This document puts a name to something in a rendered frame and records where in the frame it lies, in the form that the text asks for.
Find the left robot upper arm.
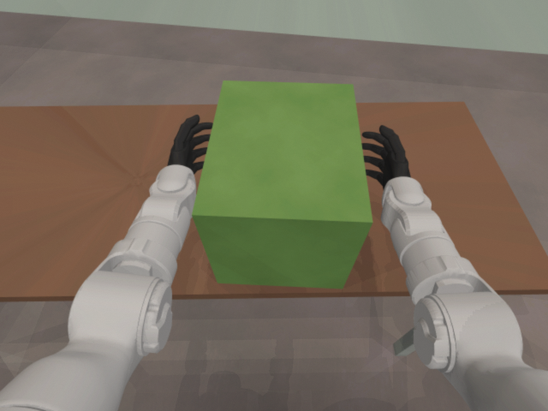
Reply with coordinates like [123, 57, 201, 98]
[0, 271, 172, 411]

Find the right robot upper arm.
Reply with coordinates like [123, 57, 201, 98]
[414, 292, 548, 411]

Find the robot left hand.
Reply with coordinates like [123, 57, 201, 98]
[167, 115, 213, 174]

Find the right robot forearm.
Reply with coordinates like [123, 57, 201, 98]
[381, 176, 522, 355]

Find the left robot forearm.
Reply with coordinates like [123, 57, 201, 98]
[68, 164, 196, 339]

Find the robot right hand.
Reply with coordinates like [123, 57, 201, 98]
[361, 125, 411, 189]

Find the table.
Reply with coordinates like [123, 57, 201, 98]
[0, 102, 548, 356]

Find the carton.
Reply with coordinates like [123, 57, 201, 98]
[192, 80, 373, 289]

